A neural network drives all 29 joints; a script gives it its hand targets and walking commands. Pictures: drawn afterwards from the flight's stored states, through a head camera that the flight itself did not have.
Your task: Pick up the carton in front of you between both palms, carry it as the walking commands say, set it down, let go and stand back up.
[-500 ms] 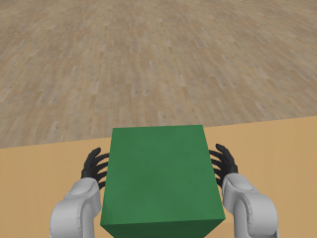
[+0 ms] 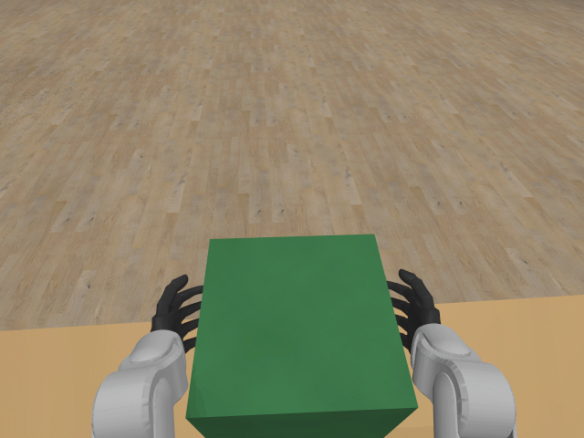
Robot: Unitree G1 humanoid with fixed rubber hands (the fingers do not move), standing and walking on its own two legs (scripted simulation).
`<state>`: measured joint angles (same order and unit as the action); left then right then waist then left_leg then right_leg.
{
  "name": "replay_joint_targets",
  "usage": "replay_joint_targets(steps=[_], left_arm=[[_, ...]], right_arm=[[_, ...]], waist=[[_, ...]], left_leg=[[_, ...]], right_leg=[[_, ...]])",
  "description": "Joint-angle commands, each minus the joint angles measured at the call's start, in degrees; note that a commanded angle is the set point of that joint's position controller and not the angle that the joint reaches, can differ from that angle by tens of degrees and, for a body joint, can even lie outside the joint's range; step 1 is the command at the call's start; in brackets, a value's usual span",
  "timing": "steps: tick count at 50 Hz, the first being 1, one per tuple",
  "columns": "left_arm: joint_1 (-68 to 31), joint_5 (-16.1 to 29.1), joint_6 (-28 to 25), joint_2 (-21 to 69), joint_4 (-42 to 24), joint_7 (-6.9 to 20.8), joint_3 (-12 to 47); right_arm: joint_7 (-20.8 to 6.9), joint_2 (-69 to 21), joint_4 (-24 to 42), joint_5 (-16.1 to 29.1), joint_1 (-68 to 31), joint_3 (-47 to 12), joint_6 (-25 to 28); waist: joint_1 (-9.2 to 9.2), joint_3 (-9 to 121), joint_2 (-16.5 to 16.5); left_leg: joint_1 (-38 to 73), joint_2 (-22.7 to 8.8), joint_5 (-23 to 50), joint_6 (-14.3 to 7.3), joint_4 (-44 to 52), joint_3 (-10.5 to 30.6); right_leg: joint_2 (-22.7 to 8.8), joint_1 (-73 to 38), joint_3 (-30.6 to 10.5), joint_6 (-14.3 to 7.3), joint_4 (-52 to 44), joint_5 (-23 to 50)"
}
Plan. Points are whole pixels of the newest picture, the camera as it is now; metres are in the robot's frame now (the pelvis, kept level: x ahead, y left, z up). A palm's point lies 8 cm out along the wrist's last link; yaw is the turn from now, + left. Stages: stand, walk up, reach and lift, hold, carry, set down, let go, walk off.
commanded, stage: carry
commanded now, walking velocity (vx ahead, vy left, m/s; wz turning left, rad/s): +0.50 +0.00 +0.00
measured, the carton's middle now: (295, 351) +0.24 +0.00 +0.02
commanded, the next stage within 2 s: none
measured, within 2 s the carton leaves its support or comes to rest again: neither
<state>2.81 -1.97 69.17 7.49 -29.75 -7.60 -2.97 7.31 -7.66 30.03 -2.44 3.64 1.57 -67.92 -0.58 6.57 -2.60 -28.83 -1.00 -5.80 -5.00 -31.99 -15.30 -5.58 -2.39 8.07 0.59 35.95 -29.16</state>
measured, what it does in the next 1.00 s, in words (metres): walks ahead: right foot, then left foot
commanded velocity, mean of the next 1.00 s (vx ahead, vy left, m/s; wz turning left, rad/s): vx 0.50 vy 0.00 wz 0.00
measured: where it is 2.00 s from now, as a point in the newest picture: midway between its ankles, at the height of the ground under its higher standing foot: (292, 222)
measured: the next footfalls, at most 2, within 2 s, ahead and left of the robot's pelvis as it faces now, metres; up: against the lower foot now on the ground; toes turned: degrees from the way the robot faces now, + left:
right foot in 0.50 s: +0.50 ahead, -0.10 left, +0.00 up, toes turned -8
left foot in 0.94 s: +0.76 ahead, +0.06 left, +0.00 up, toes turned +1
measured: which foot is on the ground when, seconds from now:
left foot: down 0.00-0.52, up 0.54-0.92, down 0.94-1.00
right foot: down 0.00-0.00, up 0.02-0.48, down 0.50-0.98, up 1.00-1.00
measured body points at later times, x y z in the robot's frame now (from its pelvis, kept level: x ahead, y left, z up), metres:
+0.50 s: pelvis +0.32 -0.02 +0.00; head +0.31 -0.02 +0.45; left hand +0.61 +0.14 +0.11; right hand +0.61 -0.16 +0.10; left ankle +0.13 +0.07 -0.71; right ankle +0.46 -0.09 -0.71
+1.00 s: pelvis +0.64 -0.02 +0.01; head +0.70 -0.01 +0.45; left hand +0.99 +0.13 +0.09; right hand +0.98 -0.17 +0.09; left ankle +0.73 +0.05 -0.71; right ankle +0.47 -0.09 -0.67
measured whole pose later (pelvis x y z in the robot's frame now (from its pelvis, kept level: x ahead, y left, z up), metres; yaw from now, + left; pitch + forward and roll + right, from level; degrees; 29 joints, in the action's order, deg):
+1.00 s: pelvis +0.64 -0.02 +0.01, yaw +0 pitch +5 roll +2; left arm -23.9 -0.1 59.6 6.0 -11.0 -8.6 -12.8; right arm 8.4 -8.8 12.2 -1.8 -22.4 12.9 -57.9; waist 0.4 -2.8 -3.7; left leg -29.4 2.7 -1.2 -6.6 -33.3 -8.4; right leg -1.8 12.3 6.6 -1.9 49.2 -24.4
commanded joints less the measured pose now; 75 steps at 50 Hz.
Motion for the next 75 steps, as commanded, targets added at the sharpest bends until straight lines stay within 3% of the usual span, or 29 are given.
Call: replay_joint_targets(steps=[1, 4, 8, 14, 22, 24, 25, 26, 27, 28, 31, 39, 43, 47, 48, 49, 50, 54, 57, 60, 63, 65, 67, 68, 69, 70, 71, 72, 75], left_arm=[[-23.34, 15.44, -1.25, 40.47, -9.47, 7.12, 37.43], [-23.25, 15.0, -3.0, 48.05, -6.95, 8.29, 37.92], [-21.34, 12.79, -5.36, 50.9, -5.55, 8.33, 38.31], [-23.76, 12.14, -5.7, 45.15, -5.73, 6.2, 38.45], [-40.4, 13.32, -4.55, 30.42, 1.89, 1.42, 30.81], [-42.71, 12.43, -4.99, 28.97, 6.92, 0.14, 27.31], [-43.54, 11.71, -5.39, 28.37, 9.51, -0.48, 25.26], [-44.3, 10.73, -5.71, 27.37, 11.53, -1.13, 23.16], [-47.67, 10.91, -6.34, 26.68, 12.46, -1.77, 22.1], [-49.78, 12.07, -6.53, 29.23, 13.45, -1.77, 22.84], [-61.44, 15.35, -9.02, 38.87, 13.82, -0.01, 25.99], [-65.76, 16.31, -12.31, 45.26, 17.37, 2.46, 28.1], [-60.98, 15.45, -11.9, 44.2, 15.65, 2.25, 28.58], [-56.35, 13.43, -10.47, 41.97, 14.15, 1.7, 29.14], [-56.14, 12.8, -9.99, 41.69, 14.23, 1.5, 29.34], [-53.55, 12.73, -9.43, 41.98, 12.35, 1.54, 29.58], [-54.48, 12.66, -9.14, 40.99, 10.64, 1.46, 29.85], [-59.52, 12.43, -10.66, 43.67, 8.04, 1.37, 29.24], [-57.44, 10.07, -11.33, 41.58, 8.62, 0.99, 27.93], [-54.3, 8.14, -10.99, 38.63, 8.88, 0.17, 26.74], [-50.64, 6.11, -9.35, 34.63, 11.19, -0.45, 24.13], [-48.6, 5.1, -8.03, 31.41, 13.85, -0.82, 22.25], [-48.29, 3.83, -6.53, 27.92, 16.15, -1.33, 19.49], [-49.36, 3.99, -5.84, 25.48, 17.99, -1.83, 18.1], [-49.23, 4.63, -5.15, 24.85, 19.75, -2.59, 17.97], [-48.71, 5.42, -4.87, 25.39, 20.35, -3.18, 18.03], [-52.29, 7.17, -5.18, 27.35, 18.7, -3.59, 18.41], [-55.76, 9.86, -5.48, 32.61, 17.12, -3.15, 20.85], [-68.08, 16.62, -7.61, 44.91, 13.25, 0.26, 27.9]], right_arm=[[-5.64, -43.62, 4.97, 14.77, -20.17, -35.16, 0.75], [-7.47, -50.2, 6.8, 17.02, -24.88, -37.79, 2.26], [-9.05, -51.2, 6.54, 17.43, -24.65, -39.23, 3.91], [-8.12, -43.09, 4.7, 15.84, -23.95, -36.41, 4.11], [-0.7, -29.94, -3.45, 13.1, -38.27, -28.62, 3.82], [0.81, -28.69, -6.56, 12.74, -43.84, -27.41, 3.94], [1.46, -28.44, -7.89, 12.57, -46.33, -26.9, 4.08], [2.16, -28.6, -8.84, 12.63, -49.07, -26.33, 4.24], [2.65, -29.68, -10.2, 12.66, -50.28, -25.01, 4.51], [3.07, -31.22, -11.82, 12.66, -53.4, -24.35, 5.13], [2.43, -38.77, -16.13, 11.83, -59.48, -22.21, 7.23], [0.92, -44.38, -20.52, 9.53, -61.87, -24.28, 10.68], [0.42, -43.62, -16.23, 10.82, -59.28, -25.91, 10.6], [-0.33, -41.34, -13.19, 11.99, -55.51, -27.13, 9.13], [-0.5, -40.56, -13.29, 12.03, -53.91, -26.88, 8.7], [-0.09, -38.97, -13.53, 11.37, -54.11, -26.35, 8.9], [-0.27, -40.92, -15.0, 12.04, -51.28, -26.6, 8.75], [-2.78, -46.03, -7.49, 18.25, -60.68, -33.26, 9.65], [-3.43, -45.86, -5.5, 21.3, -64.65, -35.44, 10.54], [-3.04, -43.36, -6.67, 21.62, -61.19, -35.06, 10.15], [-2.26, -40.01, -11.28, 19.37, -57.76, -32.63, 8.66], [-1.52, -38.09, -14.63, 17.75, -56.58, -30.51, 7.37], [-0.52, -35.48, -18.45, 15.8, -56.12, -27.35, 6.0], [-0.11, -34.28, -19.84, 15.76, -57.59, -25.53, 4.91], [0.52, -33.49, -21.36, 15.84, -57.02, -23.68, 3.76], [1.44, -32.72, -22.03, 15.14, -55.84, -21.72, 3.08], [2.15, -34.42, -21.64, 14.48, -56.14, -20.31, 2.93], [2.55, -35.77, -20.92, 13.17, -57.42, -19.31, 3.3], [1.28, -41.66, -20.1, 10.17, -60.74, -18.62, 5.62]], waist=[[1.98, 14.75, 16.09], [1.39, 13.15, 3.91], [1.03, 12.13, 7.62], [1.49, 6.79, 10.04], [2.67, 1.32, 11.13], [-1.16, 7.3, 9.52], [-3.16, 12.82, 4.02], [-4.61, 17.25, -6.36], [-4.3, 20.59, -20.4], [-3.61, 20.33, -14.61], [-2.7, 18.63, 0.0], [-2.71, 18.14, -2.16], [-3.53, 16.02, -4.7], [-0.82, 18.81, -6.22], [2.91, 19.59, -3.33], [2.35, 28.25, 14.59], [6.98, 28.53, 21.6], [7.28, 19.7, 5.08], [6.16, 19.21, 6.2], [7.54, 19.19, 8.42], [6.96, 12.89, 4.71], [4.54, 11.94, 3.68], [-0.2, 12.71, 2.11], [-3.34, 14.5, -8.72], [-4.2, 19.21, -10.31], [-4.79, 19.92, -6.62], [-5.24, 22.98, -6.05], [-4.4, 19.96, -0.8], [-2.55, 15.67, 3.34]], left_leg=[[41.2, -23.83, -16.36, -9.24, 21.82, 47.76], [30.62, -20.03, -3.3, -4.86, 19.52, 30.34], [25.06, -16.24, -7.05, -2.03, 22.75, 18.93], [30.67, -13.12, 2.92, -2.74, 21.94, 12.05], [31.3, -13.21, 13.48, -2.71, 14.96, 8.65], [28.61, -10.66, 25.97, -0.48, 0.18, 4.21], [23.08, -7.33, 22.45, 1.23, -13.5, 2.3], [11.79, -3.08, 7.66, 3.03, -30.47, 3.29], [-6.01, 6.15, -21.96, 4.52, -44.65, 9.11], [-10.74, 2.64, -21.62, 2.29, -51.63, 15.82], [-11.35, -2.48, -15.64, 0.11, -47.69, 17.09], [-15.38, -2.42, -7.71, 2.0, -23.73, 12.17], [-3.13, 2.9, 2.21, 2.08, -2.59, 4.62], [5.28, 2.91, 15.47, -0.75, 7.41, 7.43], [15.94, 2.35, 17.85, 0.37, 12.4, 6.38], [42.68, -9.41, 22.96, -8.95, 3.48, 25.27], [51.74, -15.88, 22.01, -13.62, 8.62, 41.23], [43.72, -12.77, 19.92, -6.7, 8.79, 34.61], [38.47, -11.52, 19.73, -7.73, 10.78, 30.71], [39.23, -7.61, 18.5, -7.02, 7.13, 25.71], [24.08, -3.94, 2.56, -4.65, 4.43, 21.51], [17.84, -2.62, -1.38, -3.13, -4.11, 17.87], [10.5, 0.29, 1.77, -1.05, -18.86, 12.68], [-4.83, 4.96, -22.33, 2.51, -34.35, 11.29], [-17.08, 3.86, -30.54, 3.33, -44.21, 16.32], [-21.79, 2.27, -31.03, 2.84, -47.61, 16.53], [-25.01, -0.32, -28.24, 2.09, -49.91, 17.6], [-26.27, -2.53, -24.83, 2.2, -49.06, 19.51], [-19.16, -4.3, -19.08, 3.09, -39.38, 17.92]], right_leg=[[6.46, 38.36, -5.42, -0.58, 39.01, 4.28], [-1.09, 37.44, -8.9, -3.05, 37.26, 10.25], [-1.21, 34.43, -5.12, -2.07, 23.24, 14.72], [0.19, 41.45, -0.14, -0.52, 6.99, 23.15], [2.42, 36.22, 2.37, -4.65, -1.58, 24.54], [7.19, 20.56, 6.95, -5.33, -4.29, 20.25], [7.63, 7.49, 5.93, -4.73, -5.41, 17.84], [-5.9, -1.67, -15.99, -7.45, -10.49, 8.53], [-16.3, -12.08, -42.54, -15.64, -20.02, 9.11], [-16.48, -12.67, -39.79, -15.59, -18.66, 14.73], [-12.19, -3.56, -24.16, -12.66, -13.29, 30.94], [-7.39, -5.35, -11.93, -12.69, -12.57, 43.41], [-2.65, -4.09, -4.3, -10.12, -11.41, 54.09], [-1.85, -10.41, -0.72, -6.63, 3.69, 58.7], [-0.78, -4.99, 1.11, -5.25, 13.18, 54.85], [3.27, 20.77, -0.27, -0.99, 30.12, 43.67], [10.67, 39.87, -3.28, -0.42, 40.08, 5.27], [5.95, 46.44, -9.88, -3.27, 27.92, 4.96], [7.02, 39.68, -6.72, -1.68, 12.3, 9.3], [6.77, 39.83, -4.86, -1.99, 3.92, 30.23], [7.89, 25.01, -2.44, -2.39, -13.03, 47.78], [6.36, 14.26, -1.53, -2.76, -18.53, 57.22], [4.57, 2.04, -1.08, -3.16, -17.0, 52.38], [-7.3, -11.88, -14.04, -9.96, -8.02, 72.63], [-15.34, -24.75, -23.36, -15.47, -1.27, 80.41], [-16.16, -24.36, -27.44, -17.03, -2.67, 68.51], [-19.11, -20.07, -35.28, -22.48, -7.54, 38.29], [-18.11, -12.85, -38.46, -22.82, -10.53, 28.87], [-13.19, 2.55, -30.83, -18.82, -12.84, 27.21]])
